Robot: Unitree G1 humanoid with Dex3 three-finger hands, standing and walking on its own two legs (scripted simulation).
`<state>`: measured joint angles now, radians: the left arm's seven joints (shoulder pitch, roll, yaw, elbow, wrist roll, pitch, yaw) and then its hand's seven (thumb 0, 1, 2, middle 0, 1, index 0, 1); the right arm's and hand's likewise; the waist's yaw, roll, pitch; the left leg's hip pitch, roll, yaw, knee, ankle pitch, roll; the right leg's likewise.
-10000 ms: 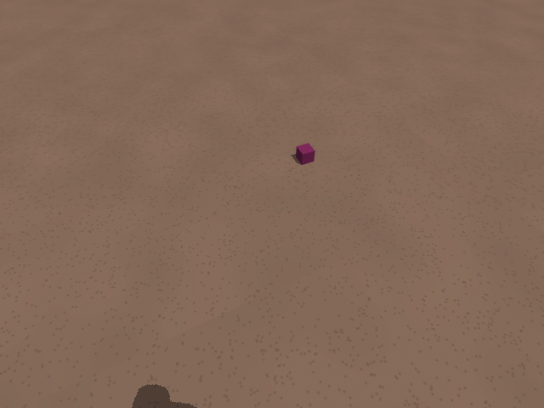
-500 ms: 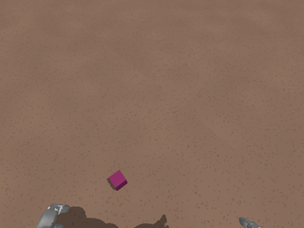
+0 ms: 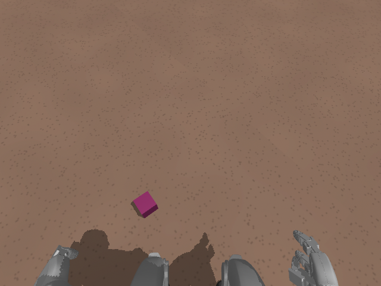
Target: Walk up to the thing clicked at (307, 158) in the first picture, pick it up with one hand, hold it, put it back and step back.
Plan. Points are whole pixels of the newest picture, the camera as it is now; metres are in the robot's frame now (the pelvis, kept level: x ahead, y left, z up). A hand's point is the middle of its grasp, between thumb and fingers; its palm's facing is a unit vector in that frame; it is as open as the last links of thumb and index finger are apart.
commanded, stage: rise first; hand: left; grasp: from above
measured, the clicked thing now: (146, 204) +0.45 +0.22 -0.64
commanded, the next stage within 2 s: approach in 1.90 s
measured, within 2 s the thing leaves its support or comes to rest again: neither
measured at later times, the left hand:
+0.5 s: hand (113, 231) +0.29 +0.26 -0.35, palm faces -0.30 -0.25 -0.92, open 13.7 cm
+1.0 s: hand (126, 216) +0.36 +0.25 -0.46, palm faces -0.29 -0.29 -0.91, open 12.8 cm
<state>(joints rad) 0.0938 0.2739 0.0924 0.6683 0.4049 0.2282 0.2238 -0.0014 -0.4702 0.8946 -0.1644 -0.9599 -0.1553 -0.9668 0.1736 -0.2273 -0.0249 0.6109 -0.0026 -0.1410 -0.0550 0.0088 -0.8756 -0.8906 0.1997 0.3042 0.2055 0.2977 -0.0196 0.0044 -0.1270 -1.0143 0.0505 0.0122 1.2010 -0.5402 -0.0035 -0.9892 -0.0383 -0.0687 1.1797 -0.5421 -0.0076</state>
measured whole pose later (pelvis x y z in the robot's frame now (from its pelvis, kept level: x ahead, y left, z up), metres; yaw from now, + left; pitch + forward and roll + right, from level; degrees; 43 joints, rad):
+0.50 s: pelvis -0.07 -0.01 -0.20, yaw -3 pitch +35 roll -2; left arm -0.66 0.37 0.06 1.22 0.76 0.29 0.58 0.00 -0.48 0.96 -0.15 -1.01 -0.14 -1.01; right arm 0.04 -0.23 -0.01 0.81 -0.09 -0.15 0.02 0.01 -0.90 -0.89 0.20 0.30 0.20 0.30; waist -0.09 0.00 -0.19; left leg -1.89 0.08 -0.04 1.92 -0.64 -0.01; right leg -1.86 -0.03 -0.08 1.89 -0.63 -0.04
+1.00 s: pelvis -0.09 +0.01 -0.30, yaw -5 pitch +35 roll -4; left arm -1.02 0.54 0.24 1.60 0.81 0.29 0.61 0.00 -0.33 0.83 -0.28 -0.89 -0.29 -0.88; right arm 0.13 -0.27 0.02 0.91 -0.15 -0.27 0.19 0.01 -0.90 -0.90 0.20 0.30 0.20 0.30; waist -0.23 0.03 -0.11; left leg -2.23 0.08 -0.04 2.26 -0.65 0.03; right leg -2.19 -0.04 -0.07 2.21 -0.63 -0.01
